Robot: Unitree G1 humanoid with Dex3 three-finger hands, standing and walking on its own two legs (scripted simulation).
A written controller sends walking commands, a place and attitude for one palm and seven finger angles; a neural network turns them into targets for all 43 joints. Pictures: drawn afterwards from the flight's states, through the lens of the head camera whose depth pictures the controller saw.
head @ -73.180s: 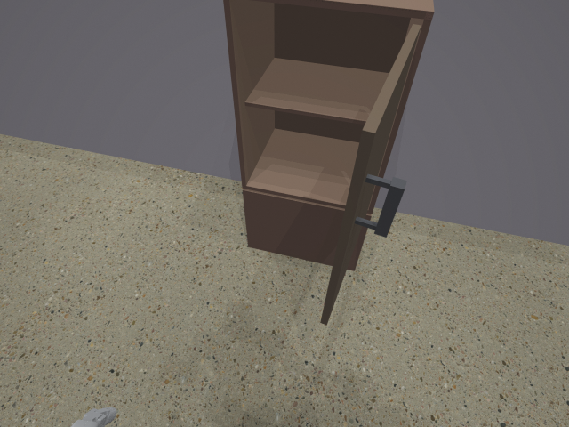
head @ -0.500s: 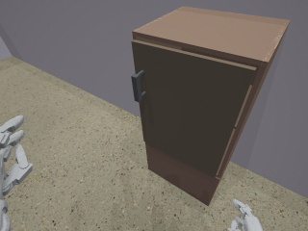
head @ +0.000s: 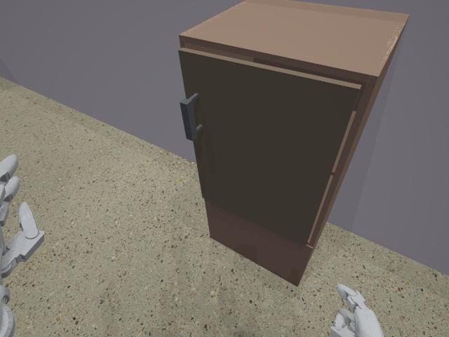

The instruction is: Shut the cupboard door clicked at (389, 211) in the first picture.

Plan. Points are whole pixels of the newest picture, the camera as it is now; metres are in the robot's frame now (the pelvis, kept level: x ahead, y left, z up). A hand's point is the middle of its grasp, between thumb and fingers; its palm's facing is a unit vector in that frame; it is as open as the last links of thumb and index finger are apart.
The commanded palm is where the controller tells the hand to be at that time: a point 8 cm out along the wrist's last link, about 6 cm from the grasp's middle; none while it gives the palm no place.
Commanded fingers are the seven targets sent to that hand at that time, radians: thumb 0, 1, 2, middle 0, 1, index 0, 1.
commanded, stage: step back with the hand held close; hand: left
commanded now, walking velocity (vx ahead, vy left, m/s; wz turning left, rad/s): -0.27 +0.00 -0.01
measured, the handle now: (193, 116) +0.66 +0.16 +0.04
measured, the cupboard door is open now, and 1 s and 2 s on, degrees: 2 2 2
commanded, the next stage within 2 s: stop stepping back and stand still in 1.12 s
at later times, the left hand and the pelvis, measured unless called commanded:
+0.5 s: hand (3, 293) +0.13 +0.28 +0.15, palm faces +0.48 -0.75 -0.45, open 7.4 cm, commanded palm +0.07 +0.31 +0.17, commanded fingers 0.00 0.90 0.90 -0.20 -0.30 -0.20 -0.30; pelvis -0.08 +0.01 -0.02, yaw -1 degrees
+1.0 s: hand out of the picture +0.04 +0.28 +0.15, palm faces +0.53 -0.72 -0.45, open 7.4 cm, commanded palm -0.05 +0.31 +0.17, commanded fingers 0.00 0.90 0.90 -0.20 -0.30 -0.20 -0.30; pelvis -0.16 +0.00 -0.03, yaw +5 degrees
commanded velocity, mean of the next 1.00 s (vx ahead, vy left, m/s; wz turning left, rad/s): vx -0.31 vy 0.00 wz -0.02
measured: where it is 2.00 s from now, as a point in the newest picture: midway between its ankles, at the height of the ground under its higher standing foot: outside the picture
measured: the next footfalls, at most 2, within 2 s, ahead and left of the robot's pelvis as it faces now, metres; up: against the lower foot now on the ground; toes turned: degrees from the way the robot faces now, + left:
right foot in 1.12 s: -0.09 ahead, -0.12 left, +0.00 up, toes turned +14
left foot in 1.38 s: -0.17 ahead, +0.11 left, +0.00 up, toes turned +4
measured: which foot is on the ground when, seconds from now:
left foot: down 0.00-1.00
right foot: down 0.00-0.98, up 1.00-1.00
